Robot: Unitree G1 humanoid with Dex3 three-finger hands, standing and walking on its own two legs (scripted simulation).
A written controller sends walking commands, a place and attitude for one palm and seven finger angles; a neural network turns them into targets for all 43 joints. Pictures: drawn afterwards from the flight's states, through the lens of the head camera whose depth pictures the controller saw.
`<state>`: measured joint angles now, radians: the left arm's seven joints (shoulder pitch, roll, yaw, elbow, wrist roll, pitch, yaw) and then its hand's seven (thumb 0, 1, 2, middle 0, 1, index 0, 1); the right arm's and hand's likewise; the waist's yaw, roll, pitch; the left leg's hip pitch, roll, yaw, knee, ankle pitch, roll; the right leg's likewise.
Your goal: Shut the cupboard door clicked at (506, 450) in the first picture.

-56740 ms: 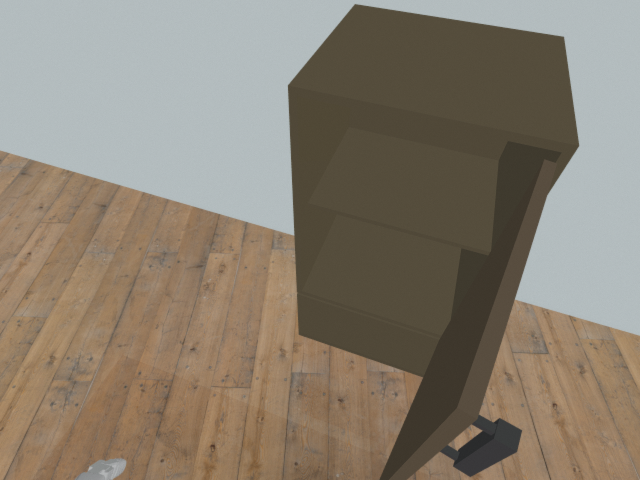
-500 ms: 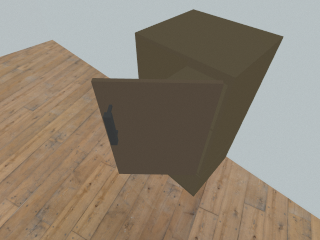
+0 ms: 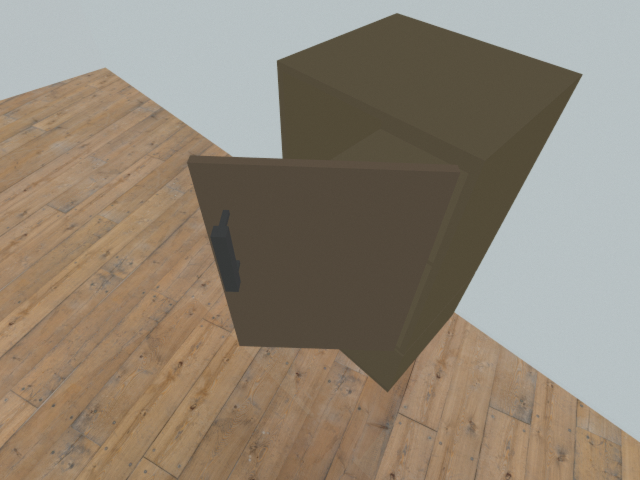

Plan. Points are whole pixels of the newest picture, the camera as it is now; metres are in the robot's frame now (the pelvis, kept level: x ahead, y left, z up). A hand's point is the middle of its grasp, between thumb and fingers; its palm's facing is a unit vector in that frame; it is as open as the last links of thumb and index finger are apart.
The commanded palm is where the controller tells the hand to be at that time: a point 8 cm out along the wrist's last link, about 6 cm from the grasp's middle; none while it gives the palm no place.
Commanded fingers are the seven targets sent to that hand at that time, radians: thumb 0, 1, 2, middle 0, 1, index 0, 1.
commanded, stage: look again from close up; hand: left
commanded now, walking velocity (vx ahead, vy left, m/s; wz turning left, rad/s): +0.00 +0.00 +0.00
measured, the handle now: (229, 251) +0.48 +0.19 -0.05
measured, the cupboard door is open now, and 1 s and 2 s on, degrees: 43 43 43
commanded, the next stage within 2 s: raise the hand and make a fist in 0.20 s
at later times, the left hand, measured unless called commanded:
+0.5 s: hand (180, 422) +0.19 +0.19 -0.03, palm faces +0.22 -0.97 -0.05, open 7.1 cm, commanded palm +0.10 +0.23 -0.07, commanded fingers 0.00 0.90 0.90 -0.38 -0.50 -0.38 -0.50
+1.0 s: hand (196, 449) +0.17 +0.17 -0.07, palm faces -0.01 -1.00 -0.01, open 4.8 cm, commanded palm +0.14 +0.22 -0.06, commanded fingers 0.00 0.90 0.90 -0.84 -1.00 -0.84 -1.00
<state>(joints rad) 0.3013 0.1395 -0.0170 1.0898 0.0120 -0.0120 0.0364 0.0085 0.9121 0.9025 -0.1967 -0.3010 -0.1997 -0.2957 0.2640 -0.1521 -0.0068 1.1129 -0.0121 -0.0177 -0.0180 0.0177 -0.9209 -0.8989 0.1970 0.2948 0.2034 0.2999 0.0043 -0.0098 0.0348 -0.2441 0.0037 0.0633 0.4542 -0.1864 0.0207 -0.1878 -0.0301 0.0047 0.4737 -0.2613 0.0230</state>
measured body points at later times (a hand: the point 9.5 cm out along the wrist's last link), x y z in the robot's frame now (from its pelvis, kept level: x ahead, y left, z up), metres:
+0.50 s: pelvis -0.01 +0.00 -0.03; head +0.00 +0.00 +0.42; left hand +0.18 +0.24 -0.03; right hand +0.12 -0.25 -0.12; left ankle +0.04 +0.11 -0.74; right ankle +0.00 -0.13 -0.74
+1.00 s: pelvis -0.02 -0.02 -0.13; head +0.05 -0.02 +0.32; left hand +0.17 +0.22 -0.07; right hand +0.19 -0.22 -0.21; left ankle +0.04 +0.11 -0.74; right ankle +0.00 -0.13 -0.74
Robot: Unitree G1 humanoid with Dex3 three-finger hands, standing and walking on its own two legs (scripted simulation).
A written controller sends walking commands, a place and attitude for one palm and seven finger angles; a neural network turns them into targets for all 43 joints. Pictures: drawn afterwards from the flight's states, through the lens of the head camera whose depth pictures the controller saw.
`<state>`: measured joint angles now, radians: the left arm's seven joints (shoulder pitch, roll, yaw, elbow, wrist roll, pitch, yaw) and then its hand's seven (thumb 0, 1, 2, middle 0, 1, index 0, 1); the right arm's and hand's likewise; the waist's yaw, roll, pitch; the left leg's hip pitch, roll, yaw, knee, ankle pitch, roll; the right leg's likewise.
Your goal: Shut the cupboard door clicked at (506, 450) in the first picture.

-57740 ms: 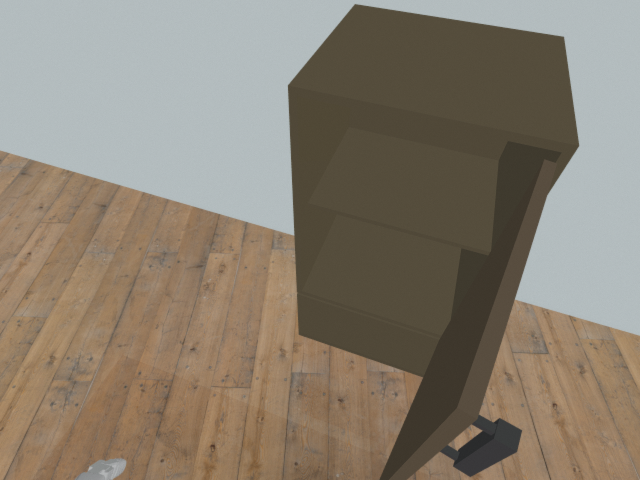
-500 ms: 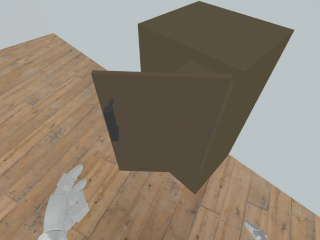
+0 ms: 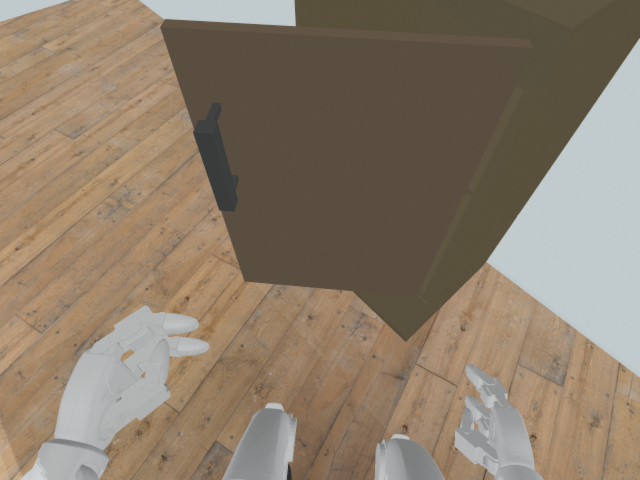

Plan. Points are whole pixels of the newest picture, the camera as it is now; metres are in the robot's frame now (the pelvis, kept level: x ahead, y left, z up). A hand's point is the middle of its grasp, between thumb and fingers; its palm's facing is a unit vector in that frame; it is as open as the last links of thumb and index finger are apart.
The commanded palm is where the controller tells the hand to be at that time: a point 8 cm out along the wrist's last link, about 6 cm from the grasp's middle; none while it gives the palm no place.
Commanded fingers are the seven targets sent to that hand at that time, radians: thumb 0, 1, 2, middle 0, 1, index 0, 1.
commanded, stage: raise the hand and make a fist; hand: left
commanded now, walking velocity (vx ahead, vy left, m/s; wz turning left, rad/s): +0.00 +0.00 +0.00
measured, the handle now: (222, 159) +0.51 +0.20 +0.08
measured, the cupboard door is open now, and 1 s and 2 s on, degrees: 43 43 43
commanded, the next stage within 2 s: bring the fist close to the handle in 1.22 s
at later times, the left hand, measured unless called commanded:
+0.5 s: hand (145, 372) +0.21 +0.21 +0.07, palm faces +0.01 -1.00 -0.03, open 3.2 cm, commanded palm +0.19 +0.26 +0.08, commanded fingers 0.00 0.90 0.90 -1.30 -1.50 -1.30 -1.50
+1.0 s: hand (151, 348) +0.23 +0.21 +0.08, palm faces -0.01 -1.00 -0.03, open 3.2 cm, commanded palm +0.21 +0.26 +0.08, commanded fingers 0.00 0.90 0.90 -1.30 -1.50 -1.30 -1.50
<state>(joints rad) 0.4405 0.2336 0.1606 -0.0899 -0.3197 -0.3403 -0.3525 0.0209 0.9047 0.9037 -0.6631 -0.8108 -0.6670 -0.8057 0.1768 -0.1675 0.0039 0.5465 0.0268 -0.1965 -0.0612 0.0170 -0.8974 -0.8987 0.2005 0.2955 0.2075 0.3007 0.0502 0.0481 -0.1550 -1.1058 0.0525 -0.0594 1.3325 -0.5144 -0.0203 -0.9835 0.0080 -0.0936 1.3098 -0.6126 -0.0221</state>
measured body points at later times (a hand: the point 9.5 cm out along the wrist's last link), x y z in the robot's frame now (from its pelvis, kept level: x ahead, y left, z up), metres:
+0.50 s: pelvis +0.00 +0.02 +0.02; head +0.07 +0.04 +0.46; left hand +0.20 +0.26 +0.08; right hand +0.20 -0.21 -0.05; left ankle +0.07 +0.13 -0.61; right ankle +0.02 -0.11 -0.61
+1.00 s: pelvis +0.01 +0.02 +0.02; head +0.07 +0.03 +0.47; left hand +0.23 +0.26 +0.08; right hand +0.19 -0.22 -0.05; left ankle +0.07 +0.13 -0.61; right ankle +0.02 -0.11 -0.61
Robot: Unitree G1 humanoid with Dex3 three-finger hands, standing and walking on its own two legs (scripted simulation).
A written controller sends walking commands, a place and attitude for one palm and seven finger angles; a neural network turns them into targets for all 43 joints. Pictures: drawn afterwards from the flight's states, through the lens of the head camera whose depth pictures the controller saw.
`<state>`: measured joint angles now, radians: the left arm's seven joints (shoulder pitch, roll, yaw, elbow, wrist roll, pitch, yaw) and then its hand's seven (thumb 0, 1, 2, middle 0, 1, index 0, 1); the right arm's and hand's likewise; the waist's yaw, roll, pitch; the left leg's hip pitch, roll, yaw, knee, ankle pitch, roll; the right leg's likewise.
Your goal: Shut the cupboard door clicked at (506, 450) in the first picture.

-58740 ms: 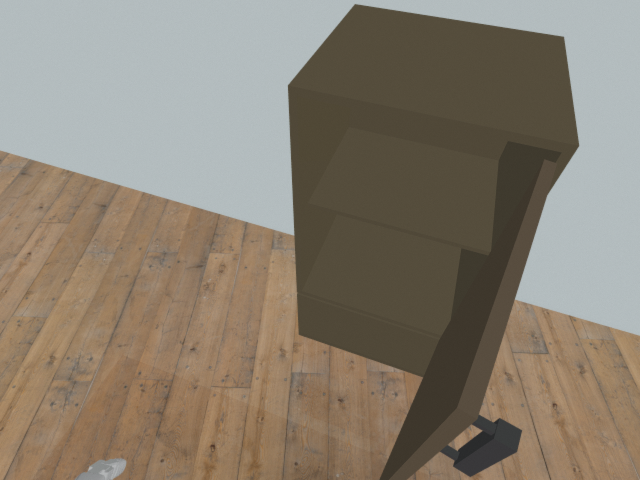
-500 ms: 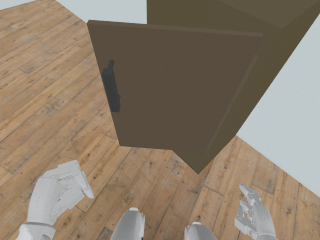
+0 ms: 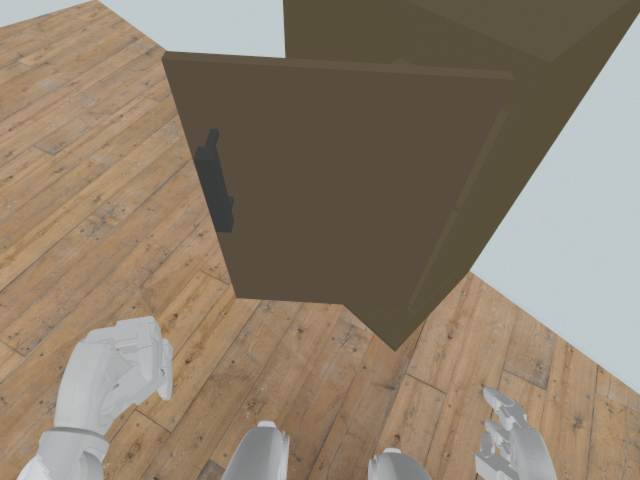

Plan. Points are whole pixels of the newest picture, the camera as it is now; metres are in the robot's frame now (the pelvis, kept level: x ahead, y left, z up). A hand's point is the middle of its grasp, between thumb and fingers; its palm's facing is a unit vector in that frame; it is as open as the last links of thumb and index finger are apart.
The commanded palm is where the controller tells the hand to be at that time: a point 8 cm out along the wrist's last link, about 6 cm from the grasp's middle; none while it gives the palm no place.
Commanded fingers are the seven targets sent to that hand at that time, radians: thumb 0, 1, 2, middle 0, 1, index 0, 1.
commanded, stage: raise the hand and make a fist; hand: left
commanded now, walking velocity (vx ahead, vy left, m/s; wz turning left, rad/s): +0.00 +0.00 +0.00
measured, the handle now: (219, 183) +0.50 +0.19 +0.06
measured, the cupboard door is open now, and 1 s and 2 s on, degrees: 43 43 43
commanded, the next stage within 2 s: bring the fist close to the handle in 0.22 s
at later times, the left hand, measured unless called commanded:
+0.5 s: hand (174, 360) +0.24 +0.18 +0.05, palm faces -0.02 -1.00 -0.03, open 3.2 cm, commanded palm +0.23 +0.23 +0.06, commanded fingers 0.00 0.90 0.90 -1.30 -1.50 -1.30 -1.50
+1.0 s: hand (216, 287) +0.33 +0.15 +0.06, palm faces -0.02 -1.00 -0.03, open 3.2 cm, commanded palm +0.31 +0.20 +0.06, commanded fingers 0.00 0.90 0.90 -1.30 -1.50 -1.30 -1.50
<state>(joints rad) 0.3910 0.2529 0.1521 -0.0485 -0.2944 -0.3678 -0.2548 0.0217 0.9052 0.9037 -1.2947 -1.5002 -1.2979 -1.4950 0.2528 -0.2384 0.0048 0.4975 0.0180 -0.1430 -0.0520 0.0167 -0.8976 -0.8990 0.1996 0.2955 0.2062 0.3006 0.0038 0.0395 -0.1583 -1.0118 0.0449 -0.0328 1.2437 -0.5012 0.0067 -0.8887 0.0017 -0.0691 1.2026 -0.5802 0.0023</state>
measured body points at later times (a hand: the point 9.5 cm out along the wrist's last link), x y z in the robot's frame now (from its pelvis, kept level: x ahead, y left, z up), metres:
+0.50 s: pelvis +0.00 +0.00 -0.01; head +0.06 +0.00 +0.44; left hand +0.23 +0.23 +0.06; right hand +0.18 -0.24 -0.08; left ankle +0.06 +0.11 -0.63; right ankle +0.01 -0.13 -0.63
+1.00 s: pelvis +0.00 -0.01 +0.01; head +0.07 +0.00 +0.45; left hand +0.32 +0.21 +0.06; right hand +0.15 -0.26 -0.09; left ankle +0.05 +0.11 -0.63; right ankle +0.01 -0.13 -0.63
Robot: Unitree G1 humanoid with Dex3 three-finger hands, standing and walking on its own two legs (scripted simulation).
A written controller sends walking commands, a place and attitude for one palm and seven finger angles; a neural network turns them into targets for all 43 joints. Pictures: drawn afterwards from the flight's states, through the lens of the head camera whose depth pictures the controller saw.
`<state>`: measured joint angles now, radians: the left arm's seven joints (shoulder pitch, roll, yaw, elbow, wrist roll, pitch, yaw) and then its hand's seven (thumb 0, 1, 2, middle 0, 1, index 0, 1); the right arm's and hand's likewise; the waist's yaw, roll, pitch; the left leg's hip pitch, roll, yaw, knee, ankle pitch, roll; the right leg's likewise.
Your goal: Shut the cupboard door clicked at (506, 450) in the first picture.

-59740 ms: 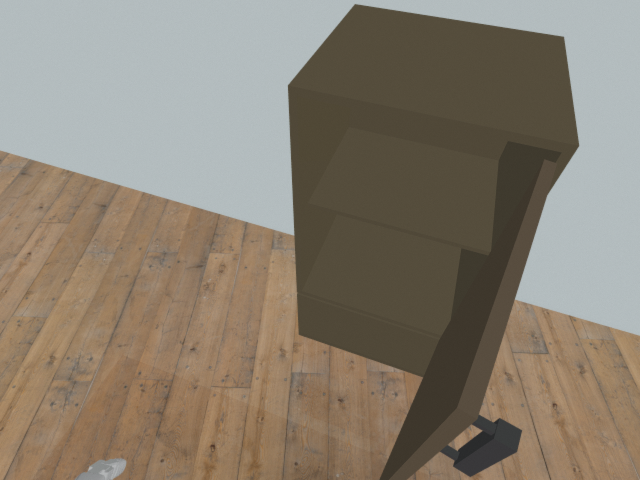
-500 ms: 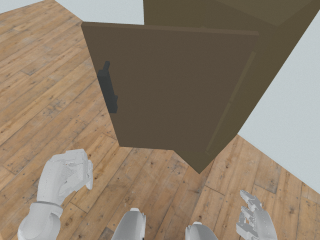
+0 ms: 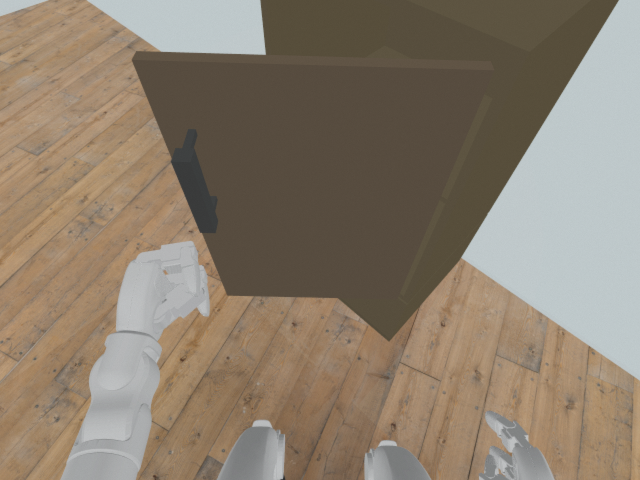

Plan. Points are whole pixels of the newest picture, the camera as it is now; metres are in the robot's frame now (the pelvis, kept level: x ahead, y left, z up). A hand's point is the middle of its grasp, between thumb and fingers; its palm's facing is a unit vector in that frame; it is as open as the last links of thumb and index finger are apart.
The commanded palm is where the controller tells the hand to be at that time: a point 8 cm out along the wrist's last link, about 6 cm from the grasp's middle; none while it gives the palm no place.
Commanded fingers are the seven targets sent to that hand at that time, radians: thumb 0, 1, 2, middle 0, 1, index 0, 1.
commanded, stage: bring the fist close to the handle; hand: left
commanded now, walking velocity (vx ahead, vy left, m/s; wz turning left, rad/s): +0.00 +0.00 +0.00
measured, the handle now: (200, 183) +0.50 +0.20 +0.05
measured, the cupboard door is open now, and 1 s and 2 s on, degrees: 43 43 26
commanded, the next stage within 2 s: push the door shut along its arc in 0.72 s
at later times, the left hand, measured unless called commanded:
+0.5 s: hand (216, 247) +0.39 +0.15 +0.05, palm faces +0.01 -1.00 -0.02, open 3.1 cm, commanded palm +0.36 +0.21 +0.05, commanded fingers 0.00 0.90 0.90 -1.30 -1.50 -1.30 -1.50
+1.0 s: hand (214, 236) +0.40 +0.16 +0.05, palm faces -0.02 -1.00 -0.03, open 3.2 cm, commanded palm +0.39 +0.20 +0.05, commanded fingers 0.00 0.90 0.90 -1.30 -1.50 -1.30 -1.50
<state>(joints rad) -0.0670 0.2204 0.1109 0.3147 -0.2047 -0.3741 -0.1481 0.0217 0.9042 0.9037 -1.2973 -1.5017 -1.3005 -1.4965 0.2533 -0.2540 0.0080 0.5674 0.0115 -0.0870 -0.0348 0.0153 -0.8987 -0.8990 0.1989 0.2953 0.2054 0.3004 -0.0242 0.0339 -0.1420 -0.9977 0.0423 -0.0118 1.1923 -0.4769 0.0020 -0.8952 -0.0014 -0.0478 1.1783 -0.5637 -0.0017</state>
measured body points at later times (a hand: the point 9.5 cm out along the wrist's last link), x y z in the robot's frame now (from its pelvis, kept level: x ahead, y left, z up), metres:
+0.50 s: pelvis +0.00 +0.00 +0.00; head +0.08 -0.01 +0.45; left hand +0.38 +0.21 +0.06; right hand +0.11 -0.26 -0.11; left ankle +0.05 +0.12 -0.64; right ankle +0.01 -0.12 -0.64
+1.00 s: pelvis +0.00 +0.00 +0.00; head +0.09 +0.01 +0.44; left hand +0.40 +0.21 +0.05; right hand +0.11 -0.26 -0.11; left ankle +0.05 +0.12 -0.64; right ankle +0.01 -0.12 -0.64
